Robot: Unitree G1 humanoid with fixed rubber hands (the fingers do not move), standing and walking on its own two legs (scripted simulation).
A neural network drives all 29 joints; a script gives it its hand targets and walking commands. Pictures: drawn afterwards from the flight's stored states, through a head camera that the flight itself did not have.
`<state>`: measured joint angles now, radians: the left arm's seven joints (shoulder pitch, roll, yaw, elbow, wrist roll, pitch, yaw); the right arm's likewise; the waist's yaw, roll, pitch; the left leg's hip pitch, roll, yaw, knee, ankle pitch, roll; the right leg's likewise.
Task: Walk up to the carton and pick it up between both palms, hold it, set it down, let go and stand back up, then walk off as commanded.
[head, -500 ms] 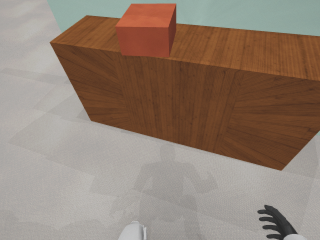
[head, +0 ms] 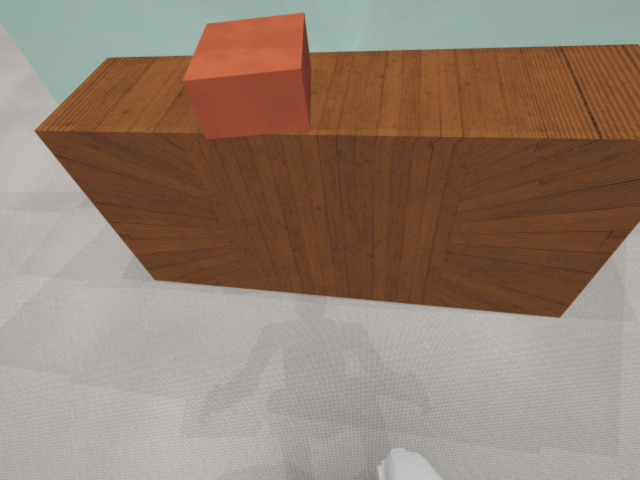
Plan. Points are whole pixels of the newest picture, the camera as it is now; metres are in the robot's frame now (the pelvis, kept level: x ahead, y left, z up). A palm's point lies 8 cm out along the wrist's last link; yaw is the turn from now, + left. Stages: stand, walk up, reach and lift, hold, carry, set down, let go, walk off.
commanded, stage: walk up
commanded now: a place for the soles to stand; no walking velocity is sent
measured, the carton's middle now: (256, 74) +0.96 +0.14 +0.03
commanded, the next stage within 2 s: none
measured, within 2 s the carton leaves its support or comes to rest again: neither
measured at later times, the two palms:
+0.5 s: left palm out of the picture +0.07 +0.40 -0.08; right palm out of the picture +0.13 -0.24 -0.13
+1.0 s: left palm out of the picture +0.12 +0.57 -0.07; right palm out of the picture +0.10 -0.09 -0.14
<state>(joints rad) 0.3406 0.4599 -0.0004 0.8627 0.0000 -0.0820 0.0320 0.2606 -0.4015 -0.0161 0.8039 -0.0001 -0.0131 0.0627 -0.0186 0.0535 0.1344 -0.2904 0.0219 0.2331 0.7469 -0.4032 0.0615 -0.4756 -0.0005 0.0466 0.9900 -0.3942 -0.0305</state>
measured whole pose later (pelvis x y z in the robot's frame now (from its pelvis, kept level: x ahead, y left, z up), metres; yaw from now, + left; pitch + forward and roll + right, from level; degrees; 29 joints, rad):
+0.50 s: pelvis +0.03 +0.07 -0.01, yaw -1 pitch -3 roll -3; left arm 0.35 0.43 0.00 0.85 0.00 -0.11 0.08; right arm 0.14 -0.45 -0.02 0.80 0.00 0.07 0.06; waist -0.02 0.14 0.14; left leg -0.53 0.08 -0.04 1.15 -0.46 0.02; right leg -0.40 0.02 0.04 0.83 -0.39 -0.02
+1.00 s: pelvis +0.06 +0.22 -0.01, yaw -6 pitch -5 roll -1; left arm 0.34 0.47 0.01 0.88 0.00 -0.08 0.08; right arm 0.24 -0.45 -0.02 0.80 0.00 0.03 0.03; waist -0.01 0.12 0.18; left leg -0.44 -0.07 0.13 1.08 -0.41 -0.06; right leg -0.37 0.01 0.05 0.81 -0.35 -0.01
